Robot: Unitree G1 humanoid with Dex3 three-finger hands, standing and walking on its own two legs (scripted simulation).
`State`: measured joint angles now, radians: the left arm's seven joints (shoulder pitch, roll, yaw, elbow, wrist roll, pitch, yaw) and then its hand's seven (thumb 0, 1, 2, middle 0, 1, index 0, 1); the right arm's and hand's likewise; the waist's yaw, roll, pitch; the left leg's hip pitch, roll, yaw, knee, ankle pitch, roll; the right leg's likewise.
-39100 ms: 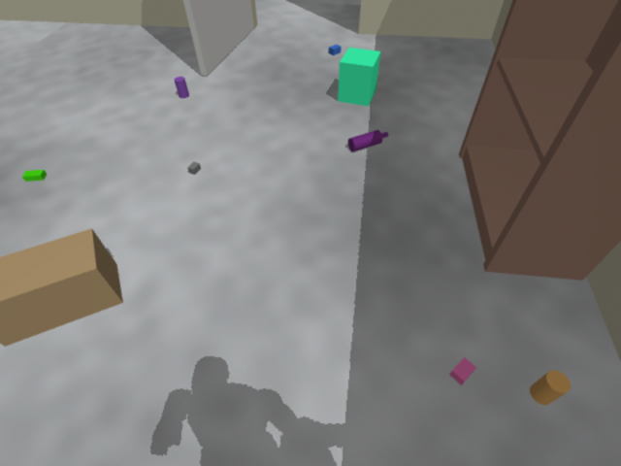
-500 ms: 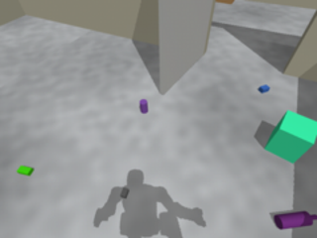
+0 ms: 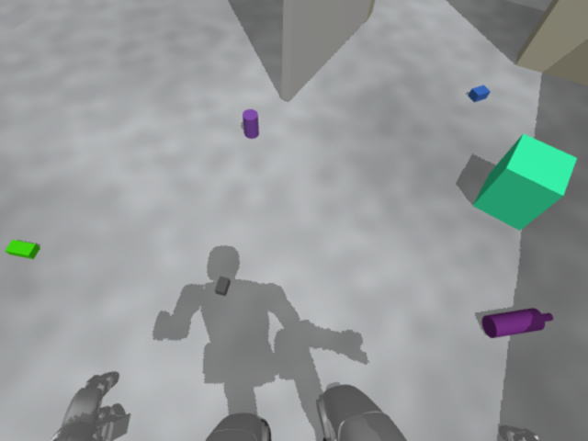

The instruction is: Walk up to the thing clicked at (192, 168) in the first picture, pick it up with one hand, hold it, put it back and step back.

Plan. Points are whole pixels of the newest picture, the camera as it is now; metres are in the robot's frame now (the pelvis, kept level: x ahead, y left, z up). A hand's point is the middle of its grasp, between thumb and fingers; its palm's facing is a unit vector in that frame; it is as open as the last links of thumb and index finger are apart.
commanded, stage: step back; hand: left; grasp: from above
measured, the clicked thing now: (222, 286) +0.57 +0.21 -0.75
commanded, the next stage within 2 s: none
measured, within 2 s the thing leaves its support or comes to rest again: neither
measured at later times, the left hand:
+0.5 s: hand out of the picture +0.02 +0.24 -0.13, palm faces -0.04 -0.91 -0.41, open 7.4 cm
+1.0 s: hand out of the picture -0.20 +0.27 -0.16, palm faces -0.08 -0.92 -0.38, open 7.4 cm
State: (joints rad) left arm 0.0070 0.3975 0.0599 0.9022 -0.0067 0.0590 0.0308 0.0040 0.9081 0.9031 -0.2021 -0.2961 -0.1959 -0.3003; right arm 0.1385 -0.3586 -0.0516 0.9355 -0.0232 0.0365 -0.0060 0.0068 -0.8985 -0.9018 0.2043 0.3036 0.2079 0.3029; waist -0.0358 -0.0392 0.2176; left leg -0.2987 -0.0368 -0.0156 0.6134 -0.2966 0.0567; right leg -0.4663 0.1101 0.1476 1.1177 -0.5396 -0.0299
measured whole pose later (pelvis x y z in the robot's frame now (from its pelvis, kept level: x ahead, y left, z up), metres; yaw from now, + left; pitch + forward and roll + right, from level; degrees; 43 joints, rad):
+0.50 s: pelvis -0.11 -0.01 +0.00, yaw -2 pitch -1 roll +2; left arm 0.13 0.34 0.07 0.81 0.03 0.03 0.01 0.01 0.90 0.90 -0.21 -0.30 -0.20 -0.30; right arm 0.14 -0.42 -0.05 0.88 0.01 0.04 -0.03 0.01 -0.90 -0.90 0.20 0.30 0.21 0.30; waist 0.01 0.03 0.18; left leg -0.38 -0.11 -0.15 1.06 -0.51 -0.02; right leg -0.33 0.00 0.04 0.57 -0.22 -0.02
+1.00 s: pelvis -0.28 +0.00 -0.01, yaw -5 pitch -3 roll +0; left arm 0.22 0.41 0.09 0.85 0.01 0.06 0.00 0.01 0.91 0.90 -0.20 -0.30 -0.20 -0.30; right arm 0.07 -0.36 -0.04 0.80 -0.02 0.02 -0.01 0.01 -0.89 -0.90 0.21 0.30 0.21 0.30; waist 0.03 -0.03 0.19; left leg -0.40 0.04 0.02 0.59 -0.15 0.01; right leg -0.26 0.03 0.10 0.85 -0.49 0.03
